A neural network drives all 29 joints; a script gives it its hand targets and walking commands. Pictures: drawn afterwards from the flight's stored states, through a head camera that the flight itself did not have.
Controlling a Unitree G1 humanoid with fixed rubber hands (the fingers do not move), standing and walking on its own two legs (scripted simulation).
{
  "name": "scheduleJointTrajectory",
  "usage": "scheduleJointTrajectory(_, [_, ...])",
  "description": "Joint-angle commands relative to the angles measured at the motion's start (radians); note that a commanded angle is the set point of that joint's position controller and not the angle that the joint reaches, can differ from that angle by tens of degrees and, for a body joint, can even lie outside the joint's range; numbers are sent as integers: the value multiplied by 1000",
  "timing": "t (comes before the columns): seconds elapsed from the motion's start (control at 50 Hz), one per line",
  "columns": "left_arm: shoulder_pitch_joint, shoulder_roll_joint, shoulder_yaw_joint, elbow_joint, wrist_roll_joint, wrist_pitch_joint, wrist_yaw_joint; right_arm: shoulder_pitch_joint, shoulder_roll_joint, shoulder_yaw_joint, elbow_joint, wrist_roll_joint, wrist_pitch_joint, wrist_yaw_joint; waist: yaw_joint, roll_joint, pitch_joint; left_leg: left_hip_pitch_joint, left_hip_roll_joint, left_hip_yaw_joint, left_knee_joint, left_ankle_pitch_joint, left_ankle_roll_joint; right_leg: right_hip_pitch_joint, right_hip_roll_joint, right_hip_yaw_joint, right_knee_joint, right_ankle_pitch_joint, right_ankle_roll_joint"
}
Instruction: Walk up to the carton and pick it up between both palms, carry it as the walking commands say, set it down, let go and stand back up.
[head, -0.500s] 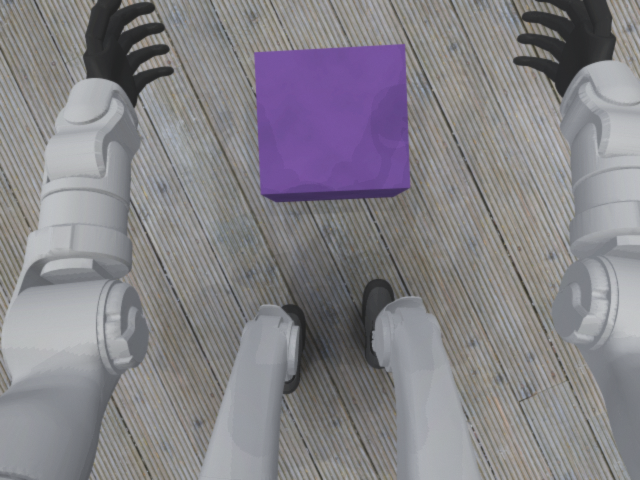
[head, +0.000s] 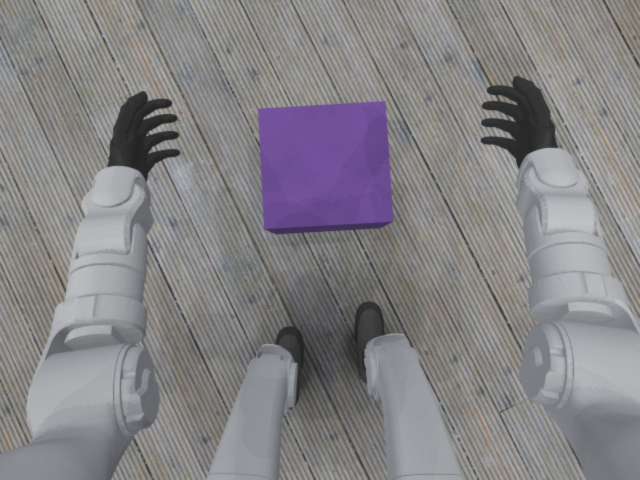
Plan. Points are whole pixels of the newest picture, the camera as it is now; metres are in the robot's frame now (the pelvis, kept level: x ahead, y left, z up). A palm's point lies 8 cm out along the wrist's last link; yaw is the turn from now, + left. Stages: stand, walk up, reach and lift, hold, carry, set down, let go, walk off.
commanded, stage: let go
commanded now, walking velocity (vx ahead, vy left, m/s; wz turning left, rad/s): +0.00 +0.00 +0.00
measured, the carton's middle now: (325, 174) +0.54 +0.00 -0.58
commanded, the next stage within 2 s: stand in 1.12 s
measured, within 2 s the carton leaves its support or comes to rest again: neither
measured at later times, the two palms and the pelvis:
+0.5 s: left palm (60, 353) +0.27 +0.23 +0.00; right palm (595, 331) +0.28 -0.23 -0.01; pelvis +0.05 +0.00 +0.08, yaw +0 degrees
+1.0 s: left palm (51, 416) +0.23 +0.22 +0.03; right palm out of the picture +0.22 -0.25 +0.03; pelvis +0.06 -0.02 +0.09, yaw +0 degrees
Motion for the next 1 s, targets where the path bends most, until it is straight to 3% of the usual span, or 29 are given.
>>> scheduleJointTrajectory(0.0, [22, 161, -28, -203, -15, -22, 0, 17, -116, 22, -215, 15, -21, -11, 2, -47, -1136, 332, 3, -7, -125, 488, -55, 1091, 9, 70, 48, 592, 5])
scheduleJointTrajectory(0.1, [239, 132, -79, -265, -30, -40, -26, 230, -81, 66, -311, 60, -48, -19, 7, -35, -930, 459, 22, -36, -190, 474, -46, 1072, 16, 65, -49, 533, -2])
scheduleJointTrajectory(0.26, [545, 59, -154, -193, -37, -106, -27, 556, -11, 105, -237, 75, -109, -6, 9, 10, -578, 657, 42, -59, -305, 408, -46, 1021, 18, 33, -210, 328, -3])
scheduleJointTrajectory(0.52, [944, 24, -218, -362, -27, -162, -5, 995, 0, 183, -414, 74, -163, -7, -26, 21, -215, 923, 65, -59, -540, 307, -51, 1362, 25, 16, -402, 227, 18])
scheduleJointTrajectory(0.74, [1021, 16, -225, -398, -5, -82, -38, 1100, 6, 214, -506, 73, -77, 18, -6, 18, 95, 921, 69, -41, -666, 11, 6, 1553, 29, 1, -468, 56, 27])
scheduleJointTrajectory(0.86, [1013, 33, -202, -399, 10, -38, -53, 1112, 13, 206, -509, 52, -37, 11, 1, -27, 119, 978, 45, -26, -629, 34, 13, 1559, 15, 23, -480, 84, 26])
scheduleJointTrajectory(0.98, [1010, 35, -199, -410, 11, -20, -54, 1124, 25, 213, -504, 59, -12, -6, -11, -34, 91, 1011, 26, -20, -606, 104, 6, 1571, -2, 56, -482, 209, 21])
